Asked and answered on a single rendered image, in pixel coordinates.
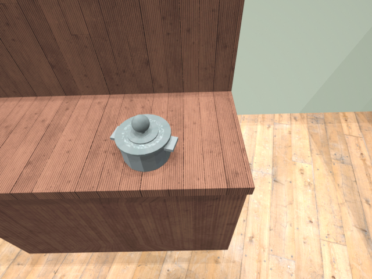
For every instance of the table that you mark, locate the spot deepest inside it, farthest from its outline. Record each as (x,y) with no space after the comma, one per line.
(71,71)

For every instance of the lid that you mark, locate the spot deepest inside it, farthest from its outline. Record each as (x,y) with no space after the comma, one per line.
(133,143)

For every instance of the pot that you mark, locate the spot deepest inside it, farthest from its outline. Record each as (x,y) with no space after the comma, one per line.
(150,162)

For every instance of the knob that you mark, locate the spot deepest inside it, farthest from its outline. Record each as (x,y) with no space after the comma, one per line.
(140,123)

